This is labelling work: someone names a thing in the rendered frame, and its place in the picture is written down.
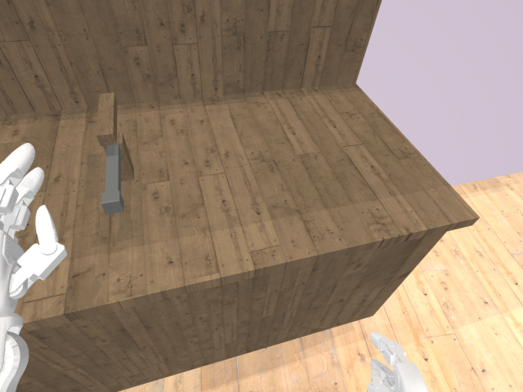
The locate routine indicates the right robot hand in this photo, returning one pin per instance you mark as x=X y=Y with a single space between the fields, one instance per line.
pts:
x=405 y=376

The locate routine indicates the left robot forearm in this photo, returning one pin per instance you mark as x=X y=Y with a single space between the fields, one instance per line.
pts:
x=14 y=352

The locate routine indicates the counter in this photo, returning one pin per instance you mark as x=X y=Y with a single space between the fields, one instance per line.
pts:
x=266 y=197

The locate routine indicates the left robot hand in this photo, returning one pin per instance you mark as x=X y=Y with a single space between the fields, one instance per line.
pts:
x=16 y=194

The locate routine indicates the tap lever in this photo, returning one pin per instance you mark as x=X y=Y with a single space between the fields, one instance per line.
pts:
x=112 y=200

